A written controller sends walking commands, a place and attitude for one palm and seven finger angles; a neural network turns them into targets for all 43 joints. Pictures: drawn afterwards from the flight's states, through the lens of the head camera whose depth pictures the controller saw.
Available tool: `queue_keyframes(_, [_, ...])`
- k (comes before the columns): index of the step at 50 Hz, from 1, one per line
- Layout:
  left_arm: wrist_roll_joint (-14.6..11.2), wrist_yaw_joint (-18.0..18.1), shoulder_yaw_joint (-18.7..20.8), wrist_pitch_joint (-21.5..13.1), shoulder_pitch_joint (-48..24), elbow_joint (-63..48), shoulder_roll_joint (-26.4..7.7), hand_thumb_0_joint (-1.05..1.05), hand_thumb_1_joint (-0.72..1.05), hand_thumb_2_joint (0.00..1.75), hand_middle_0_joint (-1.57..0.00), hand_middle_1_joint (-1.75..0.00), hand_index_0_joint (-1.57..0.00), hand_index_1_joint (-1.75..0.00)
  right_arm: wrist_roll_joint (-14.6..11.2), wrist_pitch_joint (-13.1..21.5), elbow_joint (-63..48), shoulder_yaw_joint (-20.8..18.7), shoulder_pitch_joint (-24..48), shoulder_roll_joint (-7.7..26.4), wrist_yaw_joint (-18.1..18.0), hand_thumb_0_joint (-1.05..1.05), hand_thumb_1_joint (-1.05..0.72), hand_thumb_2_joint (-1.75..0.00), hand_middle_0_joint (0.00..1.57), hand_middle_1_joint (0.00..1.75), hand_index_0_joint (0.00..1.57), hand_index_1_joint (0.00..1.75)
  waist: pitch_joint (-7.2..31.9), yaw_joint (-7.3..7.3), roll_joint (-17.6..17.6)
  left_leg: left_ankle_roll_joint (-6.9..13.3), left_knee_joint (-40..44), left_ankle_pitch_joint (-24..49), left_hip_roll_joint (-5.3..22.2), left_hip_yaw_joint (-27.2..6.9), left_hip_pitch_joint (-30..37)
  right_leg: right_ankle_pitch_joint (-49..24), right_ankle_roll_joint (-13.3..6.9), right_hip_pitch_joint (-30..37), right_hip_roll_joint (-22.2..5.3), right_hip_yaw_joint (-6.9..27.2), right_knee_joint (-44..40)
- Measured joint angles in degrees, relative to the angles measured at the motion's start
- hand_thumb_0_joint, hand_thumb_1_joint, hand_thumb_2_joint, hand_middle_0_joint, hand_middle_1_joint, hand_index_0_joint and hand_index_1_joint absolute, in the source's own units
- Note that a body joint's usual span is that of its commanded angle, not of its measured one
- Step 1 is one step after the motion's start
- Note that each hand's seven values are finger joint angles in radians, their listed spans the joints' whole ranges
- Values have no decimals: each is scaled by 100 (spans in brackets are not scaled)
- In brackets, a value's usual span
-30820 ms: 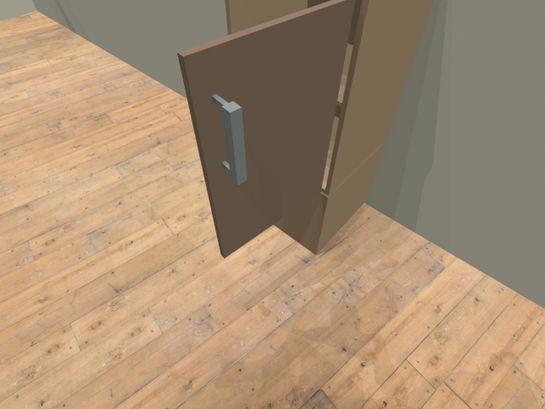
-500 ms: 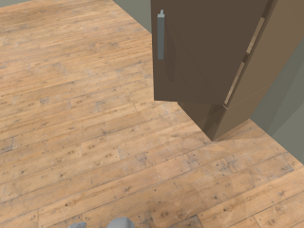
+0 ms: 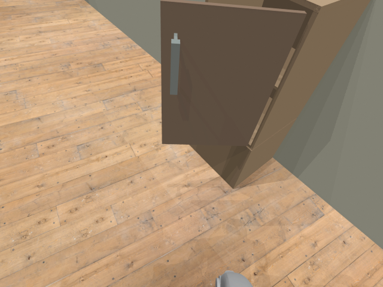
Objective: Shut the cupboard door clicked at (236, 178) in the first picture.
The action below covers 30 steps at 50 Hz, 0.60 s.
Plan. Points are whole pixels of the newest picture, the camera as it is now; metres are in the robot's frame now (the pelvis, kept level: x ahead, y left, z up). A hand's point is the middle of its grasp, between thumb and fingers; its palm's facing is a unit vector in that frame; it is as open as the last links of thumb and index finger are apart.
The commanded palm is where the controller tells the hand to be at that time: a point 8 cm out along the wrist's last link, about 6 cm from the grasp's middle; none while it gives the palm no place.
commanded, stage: take the last steps up to it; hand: left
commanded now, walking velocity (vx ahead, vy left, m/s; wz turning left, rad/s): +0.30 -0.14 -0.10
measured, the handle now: (174, 65) +0.71 +0.08 +0.07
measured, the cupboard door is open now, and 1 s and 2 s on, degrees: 53 53 53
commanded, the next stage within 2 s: come to a stop and stand still in 0.50 s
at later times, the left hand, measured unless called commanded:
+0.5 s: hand (160, 258) +0.22 +0.07 -0.18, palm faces +0.03 -0.98 -0.21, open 7.2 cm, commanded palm none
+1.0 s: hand (171, 242) +0.26 +0.05 -0.19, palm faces +0.06 -0.97 -0.24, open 7.4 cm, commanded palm none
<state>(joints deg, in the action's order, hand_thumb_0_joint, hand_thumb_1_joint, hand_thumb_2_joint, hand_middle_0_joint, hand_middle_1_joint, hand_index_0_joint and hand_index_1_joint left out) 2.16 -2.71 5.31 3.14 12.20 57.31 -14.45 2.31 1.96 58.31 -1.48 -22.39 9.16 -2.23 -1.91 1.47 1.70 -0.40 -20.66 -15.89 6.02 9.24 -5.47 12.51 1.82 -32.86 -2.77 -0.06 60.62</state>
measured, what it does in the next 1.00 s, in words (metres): walks ahead: right foot, then left foot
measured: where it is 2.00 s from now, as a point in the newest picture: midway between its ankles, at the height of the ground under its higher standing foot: (209, 286)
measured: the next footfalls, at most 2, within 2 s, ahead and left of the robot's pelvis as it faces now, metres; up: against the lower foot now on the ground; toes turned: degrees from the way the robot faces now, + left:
right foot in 0.22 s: +0.18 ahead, -0.19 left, +0.00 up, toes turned -8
left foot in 0.64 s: +0.28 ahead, -0.03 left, +0.00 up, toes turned +4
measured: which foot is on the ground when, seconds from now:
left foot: down 0.00-0.22, up 0.24-0.62, down 0.64-1.00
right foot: up 0.00-0.20, down 0.22-0.66, up 0.68-0.84, down 0.86-1.00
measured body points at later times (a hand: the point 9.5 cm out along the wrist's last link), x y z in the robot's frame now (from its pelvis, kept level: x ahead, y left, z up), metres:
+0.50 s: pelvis +0.17 -0.11 -0.01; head +0.20 -0.11 +0.44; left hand +0.22 +0.13 -0.16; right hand +0.22 -0.35 -0.16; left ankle +0.21 +0.00 -0.70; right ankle +0.14 -0.18 -0.75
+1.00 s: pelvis +0.25 -0.14 -0.02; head +0.28 -0.14 +0.43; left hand +0.26 +0.10 -0.17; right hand +0.33 -0.38 -0.17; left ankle +0.29 -0.03 -0.75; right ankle +0.25 -0.26 -0.75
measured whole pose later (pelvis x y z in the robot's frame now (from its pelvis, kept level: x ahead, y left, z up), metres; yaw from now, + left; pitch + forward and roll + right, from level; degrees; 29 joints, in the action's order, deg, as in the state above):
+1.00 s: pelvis +0.25 -0.14 -0.02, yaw +1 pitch -1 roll +0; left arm 1.9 1.8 2.3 1.7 13.9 59.3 -10.0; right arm 0.6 -3.7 58.4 -3.5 -7.8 10.6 -1.2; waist -4.6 -0.9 -0.1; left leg 0.4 -35.0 -16.9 1.3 4.6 -19.6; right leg 18.7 -0.1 -15.2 -1.4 -1.1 34.3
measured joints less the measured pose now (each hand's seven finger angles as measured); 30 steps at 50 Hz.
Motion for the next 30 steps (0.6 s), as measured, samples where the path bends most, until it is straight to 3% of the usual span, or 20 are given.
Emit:
queue_keyframes(5, [-13, -34, -84, 3, -342, 17, 72, 1, 91, 90, -19, -30, -20, -30, 29, -6, 223, -56, -300, 21, 27, 1, -91, -90, 21, 30, 20, 30, -119, 175, -46, -203, 56, -227, 113, 194, 326, -138, -42, 114, -143, -234, -1153])
queue_keyframes(10, [-42, -45, -161, -192, -692, -80, 203, 1, 91, 90, -19, -30, -20, -30, 27, -79, 454, -103, -538, 63, 76, 1, -91, -90, 21, 30, 20, 30, -203, 330, -180, -526, -357, -734, 326, 248, 483, -59, -262, 775, 1, -469, -2510])
queue_keyframes(12, [-39, 14, -172, -426, -771, -113, 259, 0, 91, 90, -19, -30, -20, -30, -50, -148, 586, -109, -524, 72, 117, 1, -91, -90, 21, 30, 20, 30, -248, 255, -235, -402, -1477, -1206, 434, 34, 128, -126, -355, 946, 98, -498, -2607])
queue_keyframes(15, [-98, 148, -231, -586, -729, -43, 433, 0, 91, 90, -20, -30, -20, -30, -131, -287, 616, -132, -187, 117, 140, 1, -91, -90, 20, 30, 20, 30, -314, 228, -346, -69, -3788, -1354, 193, -592, -904, 269, -434, 1221, 197, -623, -2557])
queue_keyframes(18, [-111, 247, -280, -584, -490, 101, 546, 0, 90, 90, -20, -30, -20, -30, -104, -251, 447, -155, 179, 110, 142, 1, -91, -90, 20, 30, 20, 30, -209, 175, -318, -10, -4518, -851, 67, -573, -1694, 179, -474, 1716, 281, -710, -3148])
queue_keyframes(24, [-102, 380, -248, -692, -38, 355, 447, -2, 94, 90, -20, -30, -21, -30, -58, -166, 24, -153, 909, 57, 162, 1, -91, -90, 20, 30, 20, 30, -12, 25, -317, -91, -3388, -341, -8, -408, -2354, 192, -605, 2441, 515, -909, -3896])
queue_keyframes(30, [-84, 364, -314, -642, 440, 684, 479, -1, 92, 90, -20, -30, -20, -30, -72, -101, -124, -70, 1422, -61, 214, 1, -91, -90, 20, 30, 20, 30, 20, -181, -207, 7, -1843, 58, -178, -298, -1949, 651, -592, 2952, 660, -955, -3843])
